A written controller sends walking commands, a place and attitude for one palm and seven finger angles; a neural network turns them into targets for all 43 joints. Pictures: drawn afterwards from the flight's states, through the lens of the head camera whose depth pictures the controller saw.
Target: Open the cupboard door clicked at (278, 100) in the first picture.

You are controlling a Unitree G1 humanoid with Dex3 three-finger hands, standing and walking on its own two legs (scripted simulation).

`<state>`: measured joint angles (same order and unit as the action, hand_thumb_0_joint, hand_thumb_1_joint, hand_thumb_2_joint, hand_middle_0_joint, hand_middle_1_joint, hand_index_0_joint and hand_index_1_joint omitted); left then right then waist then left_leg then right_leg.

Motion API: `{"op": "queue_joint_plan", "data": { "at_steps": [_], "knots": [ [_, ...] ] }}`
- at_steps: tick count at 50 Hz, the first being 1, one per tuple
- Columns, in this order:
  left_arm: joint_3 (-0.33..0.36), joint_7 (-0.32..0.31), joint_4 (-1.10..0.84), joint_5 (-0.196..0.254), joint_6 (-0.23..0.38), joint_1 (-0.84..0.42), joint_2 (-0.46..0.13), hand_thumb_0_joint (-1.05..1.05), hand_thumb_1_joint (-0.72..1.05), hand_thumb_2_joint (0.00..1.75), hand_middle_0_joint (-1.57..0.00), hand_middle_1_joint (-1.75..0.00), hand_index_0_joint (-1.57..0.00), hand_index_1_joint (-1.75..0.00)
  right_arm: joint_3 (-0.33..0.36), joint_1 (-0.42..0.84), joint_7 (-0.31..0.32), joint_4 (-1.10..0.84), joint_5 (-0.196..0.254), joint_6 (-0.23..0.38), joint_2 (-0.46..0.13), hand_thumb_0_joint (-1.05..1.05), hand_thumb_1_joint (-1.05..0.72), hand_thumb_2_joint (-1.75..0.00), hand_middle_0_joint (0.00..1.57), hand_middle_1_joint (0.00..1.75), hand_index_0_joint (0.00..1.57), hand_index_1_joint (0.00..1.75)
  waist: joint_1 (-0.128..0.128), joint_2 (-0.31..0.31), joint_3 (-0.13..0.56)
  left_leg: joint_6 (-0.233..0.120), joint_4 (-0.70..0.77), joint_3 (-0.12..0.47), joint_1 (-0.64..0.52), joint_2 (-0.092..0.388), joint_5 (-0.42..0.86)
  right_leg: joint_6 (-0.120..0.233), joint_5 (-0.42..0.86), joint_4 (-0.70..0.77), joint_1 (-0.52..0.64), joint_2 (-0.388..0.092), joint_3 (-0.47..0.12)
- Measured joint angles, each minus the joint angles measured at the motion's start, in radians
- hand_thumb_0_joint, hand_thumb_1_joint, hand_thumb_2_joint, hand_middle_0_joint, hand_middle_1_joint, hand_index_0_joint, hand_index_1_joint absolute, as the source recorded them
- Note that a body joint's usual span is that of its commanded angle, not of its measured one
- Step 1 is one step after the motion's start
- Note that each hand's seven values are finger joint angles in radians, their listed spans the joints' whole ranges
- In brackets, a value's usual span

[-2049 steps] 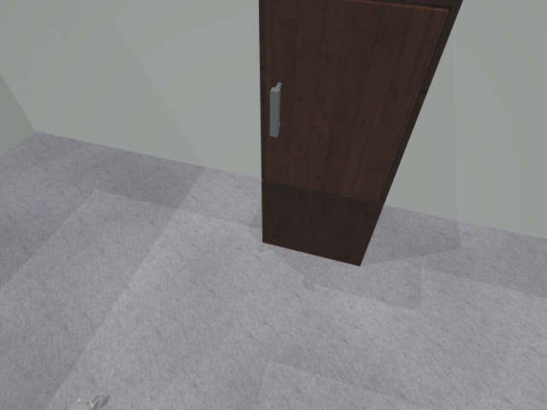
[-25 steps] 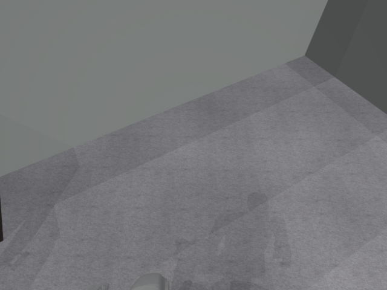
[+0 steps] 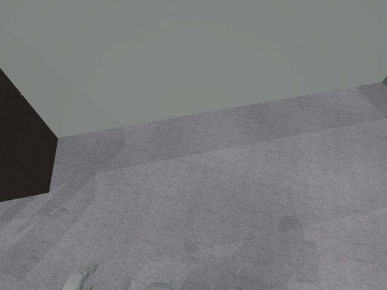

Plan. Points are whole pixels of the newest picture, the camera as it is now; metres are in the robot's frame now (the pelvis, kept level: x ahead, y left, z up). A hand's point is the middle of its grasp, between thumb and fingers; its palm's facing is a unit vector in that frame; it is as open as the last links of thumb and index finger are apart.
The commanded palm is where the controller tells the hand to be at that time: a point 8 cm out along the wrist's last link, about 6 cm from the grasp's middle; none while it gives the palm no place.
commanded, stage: turn to face it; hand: left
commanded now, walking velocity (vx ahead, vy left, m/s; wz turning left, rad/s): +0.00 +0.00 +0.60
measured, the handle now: out of the picture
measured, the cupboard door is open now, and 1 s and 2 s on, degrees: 45 45 45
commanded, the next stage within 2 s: take the last steps up to it in 1.56 s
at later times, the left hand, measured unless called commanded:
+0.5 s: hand out of the picture -0.01 +0.23 -0.17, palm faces +0.35 -0.91 -0.23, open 7.4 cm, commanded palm none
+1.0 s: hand out of the picture -0.02 +0.16 -0.14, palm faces +0.58 -0.77 -0.25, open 7.4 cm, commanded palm none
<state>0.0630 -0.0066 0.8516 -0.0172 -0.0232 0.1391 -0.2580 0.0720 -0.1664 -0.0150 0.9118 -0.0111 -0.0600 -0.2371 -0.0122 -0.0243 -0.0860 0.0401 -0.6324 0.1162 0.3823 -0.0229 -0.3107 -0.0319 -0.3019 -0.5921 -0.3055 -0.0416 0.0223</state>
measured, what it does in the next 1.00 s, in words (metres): steps on the spot, turning left: left foot, then right foot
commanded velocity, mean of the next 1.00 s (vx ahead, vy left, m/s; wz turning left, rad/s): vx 0.00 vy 0.00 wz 0.60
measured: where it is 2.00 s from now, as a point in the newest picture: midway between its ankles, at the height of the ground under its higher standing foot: outside the picture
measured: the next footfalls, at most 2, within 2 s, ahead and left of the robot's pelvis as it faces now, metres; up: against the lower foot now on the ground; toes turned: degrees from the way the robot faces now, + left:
left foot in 0.36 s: +0.02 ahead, +0.12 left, +0.00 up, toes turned +20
right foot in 0.78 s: +0.10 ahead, -0.14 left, +0.00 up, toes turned +28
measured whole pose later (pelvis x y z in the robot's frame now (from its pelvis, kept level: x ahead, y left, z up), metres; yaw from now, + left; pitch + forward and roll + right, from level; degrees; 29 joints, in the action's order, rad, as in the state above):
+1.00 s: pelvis +0.02 -0.05 +0.01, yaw +38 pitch +0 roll +2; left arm 0.03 -0.02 0.87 -0.02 -0.02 0.19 -0.19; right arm 0.09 -0.17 -0.03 0.94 -0.01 -0.09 -0.25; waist -0.04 0.01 -0.10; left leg 0.07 -1.00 -0.03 0.48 0.01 -0.43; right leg -0.01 -0.33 -0.51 -0.18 -0.11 0.15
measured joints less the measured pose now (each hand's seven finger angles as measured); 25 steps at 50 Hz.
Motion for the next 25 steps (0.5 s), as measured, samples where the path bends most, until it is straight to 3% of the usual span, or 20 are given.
{"op": "queue_joint_plan", "data": {
  "at_steps": [3,5,7,13,17,18,19,21,25],
  "knots": [
    [-0.018,-0.009,0.006,-0.004,0.008,0.014,0.037,0.0,0.91,0.9,-0.2,-0.3,-0.2,-0.29,0.016,0.001,-0.002,0.011,0.001,-0.014,-0.024,0.01,-0.9,-0.9,0.2,0.3,0.2,0.3,-0.01,-0.021,-0.014,0.0,-0.313,-0.039,0.094,-0.014,-0.161,0.032,-0.028,-0.012,0.024,-0.02,0.046],
    [-0.025,-0.012,0.01,-0.002,0.004,0.034,0.055,0.0,0.91,0.9,-0.2,-0.3,-0.2,-0.29,0.021,0.002,-0.007,0.019,-0.001,-0.021,-0.031,0.01,-0.9,-0.9,0.2,0.3,0.2,0.3,-0.014,-0.017,-0.013,0.012,-0.461,-0.083,0.13,-0.002,-0.147,0.034,-0.025,0.021,0.055,-0.036,0.07],
    [-0.029,-0.013,0.015,-0.002,0.003,0.05,0.064,0.0,0.9,0.9,-0.2,-0.3,-0.2,-0.29,0.02,0.006,-0.012,0.022,0.0,-0.025,-0.029,0.01,-0.9,-0.9,0.2,0.3,0.2,0.3,-0.019,-0.002,-0.015,0.024,-0.5,-0.116,0.135,0.015,-0.127,0.034,-0.014,0.053,0.081,-0.05,0.095],
    [-0.03,-0.009,0.026,-0.008,0.01,0.075,0.07,0.0,0.9,0.9,-0.21,-0.3,-0.2,-0.3,0.007,0.037,-0.019,0.02,0.005,-0.023,-0.012,0.01,-0.91,-0.9,0.2,0.3,0.2,0.3,-0.002,0.05,-0.032,0.031,-0.248,-0.181,0.042,0.045,-0.129,0.027,-0.023,0.062,0.109,-0.088,0.175],
    [-0.018,-0.003,0.038,-0.006,0.007,0.092,0.049,0.0,0.9,0.9,-0.21,-0.3,-0.2,-0.3,-0.003,0.063,-0.02,0.001,0.005,-0.006,-0.005,0.01,-0.91,-0.9,0.2,0.3,0.2,0.3,0.014,0.073,-0.036,0.011,-0.022,-0.211,-0.055,0.037,-0.043,0.008,-0.076,-0.026,0.086,-0.115,0.226],
    [-0.013,-0.001,0.041,-0.002,0.003,0.1,0.041,0.0,0.9,0.9,-0.21,-0.3,-0.2,-0.3,-0.004,0.066,-0.021,-0.007,0.003,0.003,-0.005,0.01,-0.91,-0.9,0.2,0.3,0.2,0.3,0.014,0.077,-0.03,-0.018,0.028,-0.209,-0.074,0.032,0.023,0.0,-0.099,-0.075,0.065,-0.126,0.233],
    [-0.008,0.0,0.05,0.002,-0.008,0.095,0.029,0.0,0.9,0.9,-0.21,-0.3,-0.2,-0.3,-0.003,0.072,-0.019,-0.013,0.0,0.013,0.001,0.01,-0.91,-0.9,0.2,0.3,0.2,0.3,0.014,0.092,-0.031,-0.049,0.011,-0.204,-0.058,0.02,0.03,-0.018,-0.162,-0.158,0.029,-0.131,0.207],
    [0.0,-0.005,0.064,0.002,-0.036,0.078,0.007,0.0,0.9,0.9,-0.21,-0.3,-0.2,-0.3,-0.011,0.076,-0.013,-0.022,-0.003,0.028,0.011,0.01,-0.91,-0.9,0.2,0.3,0.2,0.3,0.018,0.102,-0.034,-0.081,-0.016,-0.189,-0.04,0.013,0.005,-0.031,-0.253,-0.347,-0.055,-0.099,0.119],
    [0.012,-0.004,0.071,0.0,-0.051,0.039,-0.013,0.0,0.91,0.9,-0.2,-0.3,-0.2,-0.29,-0.021,0.054,0.007,-0.026,-0.006,0.034,0.022,0.01,-0.9,-0.9,0.2,0.3,0.2,0.3,0.015,0.085,-0.022,-0.077,0.052,-0.14,-0.054,0.009,0.039,-0.046,-0.181,-0.524,-0.163,-0.054,0.032]
  ]
}}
